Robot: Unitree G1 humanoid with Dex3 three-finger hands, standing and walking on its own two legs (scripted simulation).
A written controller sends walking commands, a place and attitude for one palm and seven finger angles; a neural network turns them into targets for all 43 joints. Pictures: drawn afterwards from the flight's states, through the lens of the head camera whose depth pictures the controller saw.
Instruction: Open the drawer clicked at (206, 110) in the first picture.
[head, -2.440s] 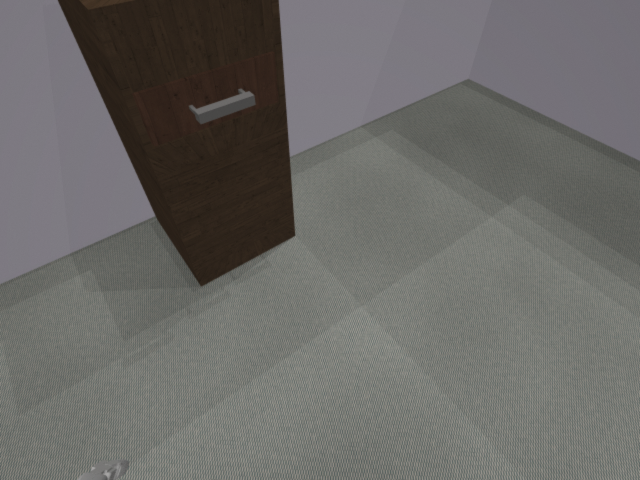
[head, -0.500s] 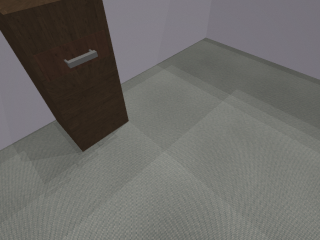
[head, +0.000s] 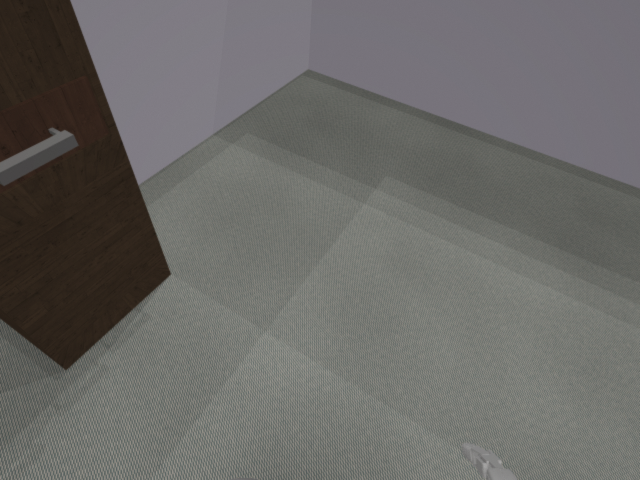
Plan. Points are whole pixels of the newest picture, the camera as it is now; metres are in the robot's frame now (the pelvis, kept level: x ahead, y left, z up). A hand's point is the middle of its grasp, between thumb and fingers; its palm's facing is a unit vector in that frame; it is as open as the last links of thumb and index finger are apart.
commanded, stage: walk to a spot facing it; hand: left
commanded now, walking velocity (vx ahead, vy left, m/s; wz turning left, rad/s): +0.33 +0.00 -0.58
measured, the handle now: (28, 152) +0.64 +0.67 -0.05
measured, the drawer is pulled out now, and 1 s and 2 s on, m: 0.00 0.00 0.00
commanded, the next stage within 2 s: turn to face it in 1.10 s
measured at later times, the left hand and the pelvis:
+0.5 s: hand (308, 317) +0.41 +0.06 -0.15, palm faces -0.38 -0.91 -0.19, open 7.4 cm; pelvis +0.19 -0.05 -0.01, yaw -17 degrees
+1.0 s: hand (286, 300) +0.45 +0.11 -0.17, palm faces -0.34 -0.93 -0.15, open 7.3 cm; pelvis +0.40 -0.07 +0.01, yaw -25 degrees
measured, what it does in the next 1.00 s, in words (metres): walks ahead, turning right: right foot, then left foot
